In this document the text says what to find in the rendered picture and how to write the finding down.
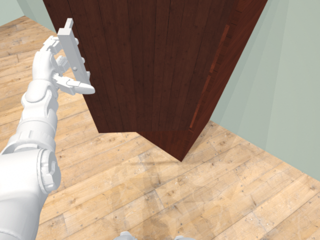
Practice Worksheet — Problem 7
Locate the robot left upper arm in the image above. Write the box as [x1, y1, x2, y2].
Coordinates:
[0, 148, 61, 240]

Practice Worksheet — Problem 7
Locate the left robot shin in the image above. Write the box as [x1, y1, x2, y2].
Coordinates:
[120, 231, 133, 237]

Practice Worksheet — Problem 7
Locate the handle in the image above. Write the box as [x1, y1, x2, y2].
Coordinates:
[57, 18, 91, 85]

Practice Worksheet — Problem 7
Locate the left robot forearm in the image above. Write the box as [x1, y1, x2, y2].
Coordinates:
[0, 79, 59, 155]

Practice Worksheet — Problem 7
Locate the cupboard door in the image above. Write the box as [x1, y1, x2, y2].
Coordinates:
[43, 0, 235, 133]

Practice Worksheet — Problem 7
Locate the robot left hand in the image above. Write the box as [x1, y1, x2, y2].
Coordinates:
[32, 35, 95, 96]

